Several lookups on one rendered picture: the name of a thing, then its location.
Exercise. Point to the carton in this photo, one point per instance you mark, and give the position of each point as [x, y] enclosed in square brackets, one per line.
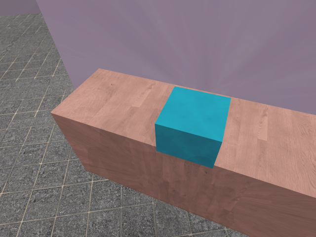
[191, 125]

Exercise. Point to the pedestal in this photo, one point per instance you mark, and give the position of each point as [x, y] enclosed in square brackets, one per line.
[263, 182]

